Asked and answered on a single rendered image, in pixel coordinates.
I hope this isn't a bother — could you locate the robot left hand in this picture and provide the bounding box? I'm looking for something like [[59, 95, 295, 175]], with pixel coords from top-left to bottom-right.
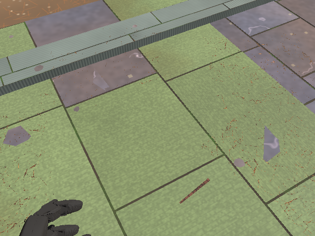
[[19, 199, 92, 236]]

